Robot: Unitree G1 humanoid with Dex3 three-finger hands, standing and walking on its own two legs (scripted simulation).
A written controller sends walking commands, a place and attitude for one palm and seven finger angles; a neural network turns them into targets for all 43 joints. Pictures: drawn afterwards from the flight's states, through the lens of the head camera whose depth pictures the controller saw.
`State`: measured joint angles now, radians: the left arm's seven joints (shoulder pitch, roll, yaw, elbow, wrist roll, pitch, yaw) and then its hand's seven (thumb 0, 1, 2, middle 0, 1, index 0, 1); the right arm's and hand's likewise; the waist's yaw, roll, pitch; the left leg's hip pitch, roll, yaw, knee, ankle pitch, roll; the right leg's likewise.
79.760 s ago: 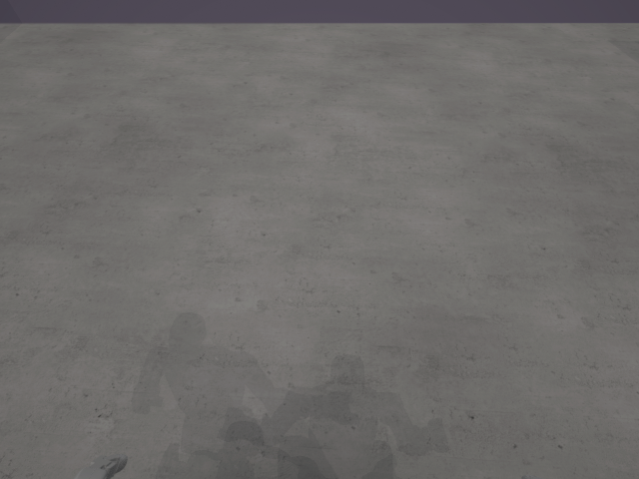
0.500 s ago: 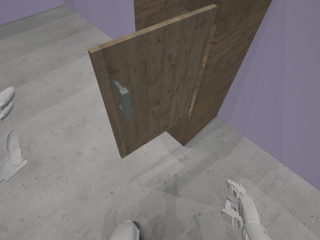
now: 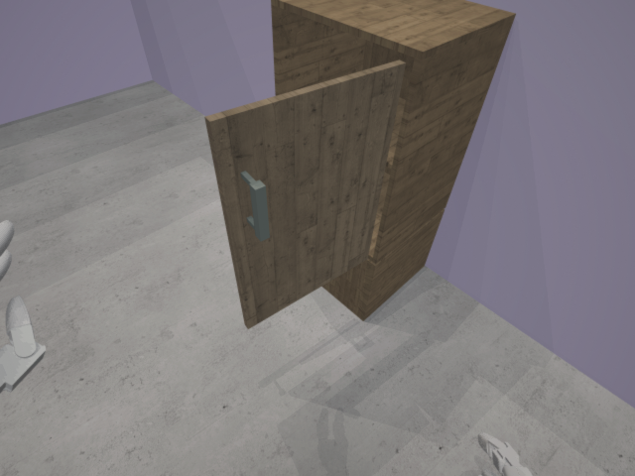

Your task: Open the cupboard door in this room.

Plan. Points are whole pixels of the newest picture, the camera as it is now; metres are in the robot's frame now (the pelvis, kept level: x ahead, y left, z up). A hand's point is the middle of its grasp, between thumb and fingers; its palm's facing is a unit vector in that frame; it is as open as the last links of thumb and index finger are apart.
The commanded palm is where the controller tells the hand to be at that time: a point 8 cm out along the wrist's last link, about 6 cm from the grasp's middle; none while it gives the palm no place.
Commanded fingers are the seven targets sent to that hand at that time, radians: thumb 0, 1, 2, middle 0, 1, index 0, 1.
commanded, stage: stop stepping back and stand still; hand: left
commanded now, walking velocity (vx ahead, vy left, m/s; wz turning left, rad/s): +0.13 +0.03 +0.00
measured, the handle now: (254, 206) +0.55 +0.16 +0.01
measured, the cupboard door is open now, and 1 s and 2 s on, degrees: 83 83 83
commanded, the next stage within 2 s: let the arm hang, fingers relaxed in 0.76 s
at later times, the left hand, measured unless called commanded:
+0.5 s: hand (15, 363) +0.17 +0.29 +0.15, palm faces +0.40 -0.79 -0.47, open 7.4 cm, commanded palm +0.12 +0.32 +0.18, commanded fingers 0.00 0.90 0.90 -0.20 -0.30 -0.20 -0.30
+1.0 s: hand (79, 451) +0.15 +0.30 -0.04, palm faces +0.13 -0.88 -0.46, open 7.4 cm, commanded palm none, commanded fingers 0.00 0.90 0.90 -0.20 -0.30 -0.20 -0.30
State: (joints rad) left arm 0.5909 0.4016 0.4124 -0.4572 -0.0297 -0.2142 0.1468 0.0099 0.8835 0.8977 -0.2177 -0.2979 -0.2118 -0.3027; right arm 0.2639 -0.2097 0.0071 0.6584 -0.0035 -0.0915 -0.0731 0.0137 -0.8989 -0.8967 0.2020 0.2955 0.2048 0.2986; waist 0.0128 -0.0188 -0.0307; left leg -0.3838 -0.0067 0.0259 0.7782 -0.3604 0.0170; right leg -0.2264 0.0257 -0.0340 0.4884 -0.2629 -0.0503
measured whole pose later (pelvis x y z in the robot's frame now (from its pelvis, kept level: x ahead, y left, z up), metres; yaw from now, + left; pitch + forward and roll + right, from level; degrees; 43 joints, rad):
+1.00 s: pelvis -0.03 +0.03 -0.01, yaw +3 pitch +0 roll +0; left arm 0.26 0.35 0.13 0.34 0.03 -0.02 0.02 0.00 0.90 0.90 -0.20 -0.30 -0.20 -0.30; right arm 0.12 -0.29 0.00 0.83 -0.01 -0.05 0.00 0.01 -0.90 -0.90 0.20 0.30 0.21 0.30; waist 0.00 0.08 0.01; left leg -0.34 -0.01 0.03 0.55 -0.21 0.03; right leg -0.31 -0.04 -0.06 0.55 -0.24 0.01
